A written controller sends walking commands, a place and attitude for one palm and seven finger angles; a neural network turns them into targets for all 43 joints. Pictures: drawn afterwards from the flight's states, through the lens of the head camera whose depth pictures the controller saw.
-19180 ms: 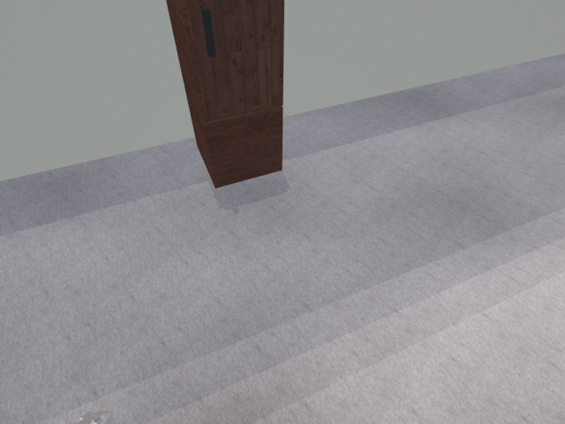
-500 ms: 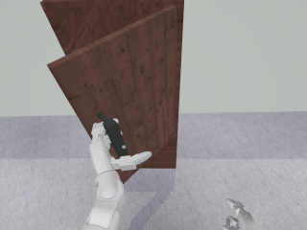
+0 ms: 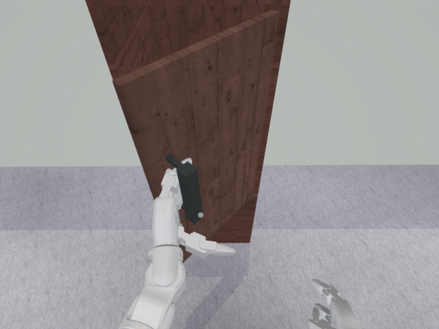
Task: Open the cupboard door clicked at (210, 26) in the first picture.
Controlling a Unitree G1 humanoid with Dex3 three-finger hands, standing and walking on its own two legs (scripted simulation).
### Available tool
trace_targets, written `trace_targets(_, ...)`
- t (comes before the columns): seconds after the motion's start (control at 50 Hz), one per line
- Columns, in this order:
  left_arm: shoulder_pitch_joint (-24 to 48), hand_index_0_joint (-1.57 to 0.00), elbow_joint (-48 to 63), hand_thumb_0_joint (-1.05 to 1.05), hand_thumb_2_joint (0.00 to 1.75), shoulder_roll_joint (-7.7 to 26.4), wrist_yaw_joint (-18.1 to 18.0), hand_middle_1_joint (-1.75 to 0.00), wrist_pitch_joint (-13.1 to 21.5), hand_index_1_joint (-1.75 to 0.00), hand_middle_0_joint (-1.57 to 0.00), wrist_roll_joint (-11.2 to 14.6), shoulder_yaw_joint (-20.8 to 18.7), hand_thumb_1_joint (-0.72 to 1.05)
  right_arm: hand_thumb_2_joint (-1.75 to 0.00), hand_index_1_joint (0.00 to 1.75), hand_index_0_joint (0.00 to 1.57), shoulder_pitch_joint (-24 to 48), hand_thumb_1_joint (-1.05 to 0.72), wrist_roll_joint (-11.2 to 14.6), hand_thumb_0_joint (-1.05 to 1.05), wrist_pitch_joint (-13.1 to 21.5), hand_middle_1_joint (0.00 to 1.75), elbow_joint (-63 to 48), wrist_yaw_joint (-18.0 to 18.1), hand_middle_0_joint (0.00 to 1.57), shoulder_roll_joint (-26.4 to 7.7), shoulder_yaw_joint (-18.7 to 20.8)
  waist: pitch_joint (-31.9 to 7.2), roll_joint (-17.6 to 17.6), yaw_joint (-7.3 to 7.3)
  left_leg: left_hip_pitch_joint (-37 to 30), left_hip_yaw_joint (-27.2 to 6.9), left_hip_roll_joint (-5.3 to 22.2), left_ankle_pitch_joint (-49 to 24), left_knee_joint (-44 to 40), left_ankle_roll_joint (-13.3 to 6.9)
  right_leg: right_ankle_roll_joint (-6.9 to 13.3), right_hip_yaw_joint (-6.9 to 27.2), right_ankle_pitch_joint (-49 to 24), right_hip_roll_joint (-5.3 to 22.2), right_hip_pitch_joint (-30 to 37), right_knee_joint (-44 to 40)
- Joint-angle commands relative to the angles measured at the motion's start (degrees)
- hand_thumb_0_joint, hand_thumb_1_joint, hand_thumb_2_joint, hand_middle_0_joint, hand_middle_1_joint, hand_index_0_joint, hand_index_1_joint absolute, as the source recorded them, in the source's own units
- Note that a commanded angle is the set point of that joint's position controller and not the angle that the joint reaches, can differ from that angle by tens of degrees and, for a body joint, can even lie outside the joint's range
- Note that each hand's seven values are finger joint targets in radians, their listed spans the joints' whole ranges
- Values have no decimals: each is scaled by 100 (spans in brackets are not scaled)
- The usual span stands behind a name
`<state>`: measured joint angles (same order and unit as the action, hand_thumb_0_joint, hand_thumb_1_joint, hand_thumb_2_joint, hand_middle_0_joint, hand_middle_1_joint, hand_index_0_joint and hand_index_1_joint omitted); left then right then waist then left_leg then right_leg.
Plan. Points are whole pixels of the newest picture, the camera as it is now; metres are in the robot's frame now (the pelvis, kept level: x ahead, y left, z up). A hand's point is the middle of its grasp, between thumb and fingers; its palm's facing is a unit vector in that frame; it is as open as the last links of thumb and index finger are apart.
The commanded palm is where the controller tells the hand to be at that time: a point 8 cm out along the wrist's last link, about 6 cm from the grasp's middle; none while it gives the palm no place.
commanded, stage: slide the hand sideways off the handle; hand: left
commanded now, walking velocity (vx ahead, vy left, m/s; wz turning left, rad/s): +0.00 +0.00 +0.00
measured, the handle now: (183, 189) +0.36 +0.09 +0.07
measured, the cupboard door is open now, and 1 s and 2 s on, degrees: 46 47 47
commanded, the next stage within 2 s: draw the hand back to the body in 1.10 s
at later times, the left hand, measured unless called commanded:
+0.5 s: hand (180, 238) +0.26 +0.08 +0.07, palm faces -0.02 -1.00 +0.02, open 16.3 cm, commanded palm +0.23 +0.13 +0.07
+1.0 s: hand (155, 261) +0.22 +0.11 +0.07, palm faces +0.05 -1.00 -0.02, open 16.3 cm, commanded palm +0.19 +0.17 +0.07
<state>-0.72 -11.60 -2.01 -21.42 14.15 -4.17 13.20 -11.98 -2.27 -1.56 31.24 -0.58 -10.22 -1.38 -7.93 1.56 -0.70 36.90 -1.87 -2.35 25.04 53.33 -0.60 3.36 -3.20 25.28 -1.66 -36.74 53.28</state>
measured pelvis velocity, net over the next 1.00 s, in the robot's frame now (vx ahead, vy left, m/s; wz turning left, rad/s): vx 0.02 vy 0.00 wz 0.00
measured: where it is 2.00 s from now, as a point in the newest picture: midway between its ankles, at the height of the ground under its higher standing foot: outside the picture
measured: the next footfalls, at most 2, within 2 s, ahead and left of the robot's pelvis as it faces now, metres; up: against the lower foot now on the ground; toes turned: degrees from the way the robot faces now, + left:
none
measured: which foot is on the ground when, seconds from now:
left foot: down 0.00-1.00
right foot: down 0.00-1.00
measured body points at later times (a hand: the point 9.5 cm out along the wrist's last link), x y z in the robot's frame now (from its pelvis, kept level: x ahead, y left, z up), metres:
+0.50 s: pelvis +0.01 +0.03 -0.01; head +0.03 +0.03 +0.44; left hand +0.25 +0.13 +0.07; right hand +0.18 -0.18 -0.08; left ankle +0.02 +0.11 -0.69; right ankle +0.02 -0.08 -0.69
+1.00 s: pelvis +0.02 +0.00 -0.01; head +0.05 -0.01 +0.44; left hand +0.21 +0.17 +0.07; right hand +0.20 -0.21 -0.08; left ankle +0.02 +0.11 -0.69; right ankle +0.02 -0.08 -0.69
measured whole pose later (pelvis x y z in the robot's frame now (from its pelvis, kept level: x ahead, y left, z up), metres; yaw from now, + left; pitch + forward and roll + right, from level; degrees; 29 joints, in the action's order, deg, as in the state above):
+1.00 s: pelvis +0.02 +0.00 -0.01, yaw +0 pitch +11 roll -1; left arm -32.9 17.1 6.2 -3.3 16.4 4.0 8.2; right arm -16.2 0.4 2.0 22.4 0.3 -12.7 -1.7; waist -8.4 2.4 0.5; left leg 39.7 -2.2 -1.9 29.6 58.4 -0.9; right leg 3.0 -3.6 29.1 -2.2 -38.9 57.0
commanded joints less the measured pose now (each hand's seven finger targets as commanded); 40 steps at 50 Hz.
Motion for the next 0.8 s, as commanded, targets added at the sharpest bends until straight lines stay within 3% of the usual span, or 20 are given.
trace_targets(0.0,959,-15,1774,0,30,-142,1675,-30,797,-30,-15,574,457,-50,-90,30,20,307,-90,242,0,395,30,-1222,100,20,-660,227,-1184,-109,-61,-925,-33,112,-1135,-740,-91,-65,237,-1514,107,767,-901)
trace_targets(0.02,885,-15,1643,0,30,-317,1667,-30,708,-30,-15,812,438,-50,-90,30,20,368,-90,275,0,442,30,-1261,113,20,-651,190,-837,-268,-95,-835,-79,128,-875,-795,-79,-92,150,-1149,70,575,-969)
trace_targets(0.06,1090,-15,1594,0,30,-294,1429,-30,584,-30,-15,936,267,-50,-90,30,20,411,-90,291,0,498,30,-1276,126,20,-722,169,-579,-606,-133,-666,-185,151,-447,-864,-75,-128,85,-552,47,324,-1019)
trace_targets(0.14,726,-15,1978,0,30,-181,933,-30,552,-30,-15,494,268,-50,-90,30,20,303,-90,212,0,567,30,-1368,30,20,-739,214,-914,-373,-28,-709,-240,166,-580,-826,-53,-82,29,-584,64,253,-747)
trace_targets(0.18,656,-15,2128,0,30,-173,829,-30,554,-30,-15,276,379,-50,-90,30,20,238,-90,193,0,548,30,-1402,-23,20,-741,223,-935,-310,-51,-670,-286,178,-645,-796,-34,-55,8,-615,62,192,-638)
trace_targets(0.22,272,-15,2250,0,30,-3,808,-30,521,-30,-15,146,286,-50,-90,30,20,233,-90,184,0,516,30,-1470,-47,20,-741,248,-1086,-294,44,-685,-265,201,-821,-786,-8,-31,15,-713,61,291,-586)
trace_targets(0.26,17,-15,2370,0,30,-73,825,-30,440,-30,-15,161,366,-50,-90,30,20,223,-90,203,0,471,30,-1533,-65,20,-720,230,-974,-152,47,-686,-234,198,-897,-782,3,-22,9,-797,49,297,-605)
trace_targets(0.3,-162,-15,2499,0,30,70,837,-30,361,-30,-15,175,255,-50,-90,30,20,230,-90,212,0,418,30,-1586,-44,20,-736,226,-981,-339,75,-650,-256,209,-915,-806,12,-18,7,-799,36,384,-606)
trace_targets(0.34,-288,-15,2680,0,30,-97,858,-30,302,-30,-15,186,445,-50,-90,30,20,274,-90,228,0,398,30,-1650,-47,20,-702,197,-785,-170,29,-681,-261,226,-837,-835,21,-30,-18,-723,33,272,-616)
trace_targets(0.4,-557,-15,2894,0,30,-1,869,-30,270,-30,-15,224,391,-50,-90,30,20,229,-90,218,0,395,30,-1705,-20,20,-714,185,-766,-365,25,-630,-295,235,-844,-825,15,-39,-30,-734,15,321,-620)
trace_targets(0.46,-726,-15,3182,0,30,-21,922,-30,298,-30,-15,194,492,-50,-90,30,20,216,-90,223,0,422,30,-1733,-16,20,-700,184,-734,-133,-13,-673,-300,245,-894,-764,34,-42,-25,-757,24,204,-564)
trace_targets(0.54,-1367,-15,3329,0,30,192,1023,-30,291,-30,-15,254,277,-50,-90,30,20,155,-90,220,0,448,30,-1786,-6,20,-702,184,-817,-272,59,-578,-241,208,-1032,-702,17,-47,-4,-962,15,367,-539)
trace_targets(0.62,-1623,-15,3592,0,30,239,1141,-30,302,-30,-15,258,326,-50,-90,30,20,129,-90,234,0,483,30,-1843,-3,20,-700,178,-735,-86,23,-550,-254,209,-1129,-628,23,-55,2,-1032,22,274,-476)
trace_targets(0.64,-1655,-15,3617,0,30,219,1165,-30,307,-30,-15,279,349,-50,-90,30,20,93,-90,230,0,490,30,-1832,3,20,-696,175,-718,-190,-19,-544,-254,198,-1165,-599,8,-64,5,-1115,22,282,-486)
trace_targets(0.78,-2410,-15,3971,0,30,685,1466,-30,445,-30,-15,545,-218,-50,-90,30,20,10,-90,240,0,589,30,-1872,76,20,-715,206,-929,-386,54,-288,-122,122,-1235,-404,-64,-110,141,-1519,25,580,-479)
